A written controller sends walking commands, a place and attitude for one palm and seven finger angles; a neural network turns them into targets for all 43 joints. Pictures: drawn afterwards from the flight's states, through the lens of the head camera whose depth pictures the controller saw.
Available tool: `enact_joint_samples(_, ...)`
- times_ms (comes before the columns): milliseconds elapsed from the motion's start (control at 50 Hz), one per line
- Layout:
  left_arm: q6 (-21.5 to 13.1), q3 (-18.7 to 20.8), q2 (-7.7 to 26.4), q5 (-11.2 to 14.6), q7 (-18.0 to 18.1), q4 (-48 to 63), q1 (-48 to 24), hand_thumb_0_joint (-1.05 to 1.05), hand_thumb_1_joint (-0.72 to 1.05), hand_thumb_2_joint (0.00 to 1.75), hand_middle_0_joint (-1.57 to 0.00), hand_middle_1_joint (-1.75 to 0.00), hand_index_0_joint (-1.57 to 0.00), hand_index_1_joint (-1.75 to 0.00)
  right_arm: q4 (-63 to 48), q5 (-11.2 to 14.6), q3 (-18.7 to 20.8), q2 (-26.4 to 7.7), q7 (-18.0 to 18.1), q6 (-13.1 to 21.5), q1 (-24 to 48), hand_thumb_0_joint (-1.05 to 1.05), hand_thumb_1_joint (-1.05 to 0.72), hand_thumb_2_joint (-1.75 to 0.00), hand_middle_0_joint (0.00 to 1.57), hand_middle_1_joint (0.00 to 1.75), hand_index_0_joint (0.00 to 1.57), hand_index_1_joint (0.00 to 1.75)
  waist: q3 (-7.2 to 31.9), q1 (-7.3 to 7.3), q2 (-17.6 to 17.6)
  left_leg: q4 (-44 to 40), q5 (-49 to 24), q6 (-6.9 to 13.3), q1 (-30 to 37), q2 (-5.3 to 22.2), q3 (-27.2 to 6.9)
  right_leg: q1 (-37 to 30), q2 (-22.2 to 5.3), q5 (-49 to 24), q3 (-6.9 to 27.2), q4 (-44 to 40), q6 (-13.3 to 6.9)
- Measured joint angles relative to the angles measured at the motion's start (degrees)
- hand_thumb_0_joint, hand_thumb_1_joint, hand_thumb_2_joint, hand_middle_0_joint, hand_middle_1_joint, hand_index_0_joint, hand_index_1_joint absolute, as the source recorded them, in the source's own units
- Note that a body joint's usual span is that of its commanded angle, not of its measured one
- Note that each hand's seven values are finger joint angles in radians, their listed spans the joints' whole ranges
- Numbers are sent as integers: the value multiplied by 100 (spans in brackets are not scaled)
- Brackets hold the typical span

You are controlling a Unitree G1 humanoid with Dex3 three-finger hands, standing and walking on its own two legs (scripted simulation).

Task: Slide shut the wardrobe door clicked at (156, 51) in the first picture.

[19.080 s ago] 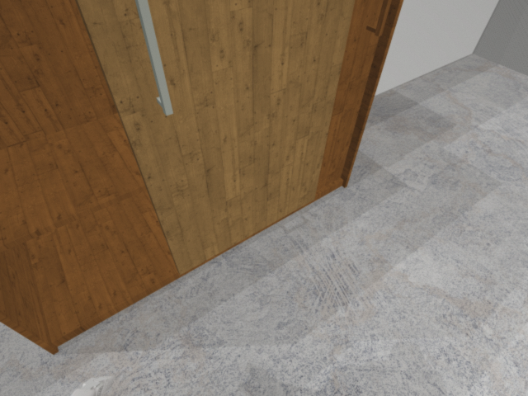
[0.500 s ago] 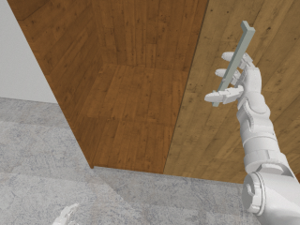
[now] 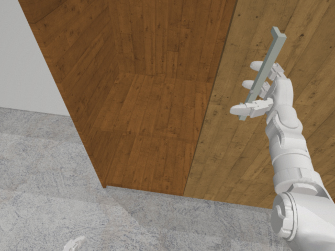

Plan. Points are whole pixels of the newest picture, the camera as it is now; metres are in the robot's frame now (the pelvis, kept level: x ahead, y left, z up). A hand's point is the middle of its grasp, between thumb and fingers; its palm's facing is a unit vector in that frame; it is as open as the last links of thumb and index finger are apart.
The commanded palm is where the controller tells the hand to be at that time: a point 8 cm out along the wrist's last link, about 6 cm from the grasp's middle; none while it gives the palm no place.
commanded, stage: slide the fingers in behind the handle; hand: right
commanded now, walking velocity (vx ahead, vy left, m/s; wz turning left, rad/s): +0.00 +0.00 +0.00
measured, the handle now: (256, 79) +0.52 -0.16 +0.17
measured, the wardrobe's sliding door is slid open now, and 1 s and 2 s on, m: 0.48 0.48 0.48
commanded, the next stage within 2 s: grip the handle and tug to test in 0.24 s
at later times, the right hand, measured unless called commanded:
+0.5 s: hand (249, 89) +0.47 -0.13 +0.18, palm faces +0.02 +1.00 +0.00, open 13.5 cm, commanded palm +0.44 -0.18 +0.17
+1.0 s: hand (249, 89) +0.47 -0.13 +0.17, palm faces +0.03 +1.00 +0.01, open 5.9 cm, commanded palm +0.44 -0.18 +0.17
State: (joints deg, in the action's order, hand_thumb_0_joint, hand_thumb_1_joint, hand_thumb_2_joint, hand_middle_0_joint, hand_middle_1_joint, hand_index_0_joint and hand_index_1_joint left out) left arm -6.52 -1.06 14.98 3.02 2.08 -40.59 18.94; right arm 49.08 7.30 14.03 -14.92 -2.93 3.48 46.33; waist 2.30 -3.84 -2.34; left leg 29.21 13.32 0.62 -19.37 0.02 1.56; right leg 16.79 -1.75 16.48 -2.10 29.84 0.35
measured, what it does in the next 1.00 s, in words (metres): stands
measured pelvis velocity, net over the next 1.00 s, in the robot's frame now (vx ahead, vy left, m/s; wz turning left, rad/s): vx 0.01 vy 0.00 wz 0.00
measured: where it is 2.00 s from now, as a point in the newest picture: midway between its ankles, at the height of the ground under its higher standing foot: outside the picture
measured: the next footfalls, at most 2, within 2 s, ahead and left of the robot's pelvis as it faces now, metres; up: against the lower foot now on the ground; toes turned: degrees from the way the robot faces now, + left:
none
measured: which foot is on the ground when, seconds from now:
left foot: down 0.00-1.00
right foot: down 0.00-1.00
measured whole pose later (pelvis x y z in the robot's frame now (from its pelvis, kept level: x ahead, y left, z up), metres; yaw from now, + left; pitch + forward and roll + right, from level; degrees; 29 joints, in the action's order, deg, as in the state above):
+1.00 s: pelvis +0.01 +0.00 +0.00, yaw +0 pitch +5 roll +0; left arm -6.7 -0.9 14.8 2.6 1.8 -40.3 18.4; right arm 48.6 7.3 13.4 -14.2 -2.6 3.4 47.3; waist 2.4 -3.5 -2.3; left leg 29.3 13.9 0.4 -20.0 0.2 1.8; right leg 17.6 -1.6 17.1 -1.8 30.0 0.2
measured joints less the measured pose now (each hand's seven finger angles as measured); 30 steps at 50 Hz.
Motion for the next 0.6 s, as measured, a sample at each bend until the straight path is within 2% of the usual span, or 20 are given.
enact_joint_samples(220, -63, -20, -39, 4, -10, 17, -45, 1, 91, 90, -20, -30, -20, -30, 61, 8, -112, 11, -33, 92, 77, -1, 51, -30, 30, 120, 29, 119, 4, 55, 39, 20, 10, -31, -25, 38, 14, 48, 37, 15, 18, 44, -28)
enact_joint_samples(420, -114, -11, -53, -48, -38, 2, -3, 1, 91, 90, -20, -30, -20, -30, 133, -36, -81, 55, 43, 155, 192, -1, 49, -31, 30, 120, 30, 120, -15, 9, 25, 51, 23, -58, -130, 60, -21, 140, 60, 38, -15, 71, -53)
enact_joint_samples(500, -80, -7, -64, -51, -69, -29, 72, 1, 91, 90, -20, -30, -20, -30, 82, -43, -71, 84, 52, 178, 137, -1, 42, -34, 31, 121, 31, 121, 34, 5, 17, 50, 47, -63, -114, 54, -40, 112, 55, 64, -33, 60, -55)
enact_joint_samples(600, -24, 4, -66, -50, -85, -27, 111, 1, 91, 90, -20, -30, -20, -30, 39, -82, -59, 85, 98, 46, 86, -1, 26, -41, 32, 123, 33, 123, 34, -5, 9, 43, 65, -56, -89, 43, -39, 88, 44, 84, -32, 57, -49)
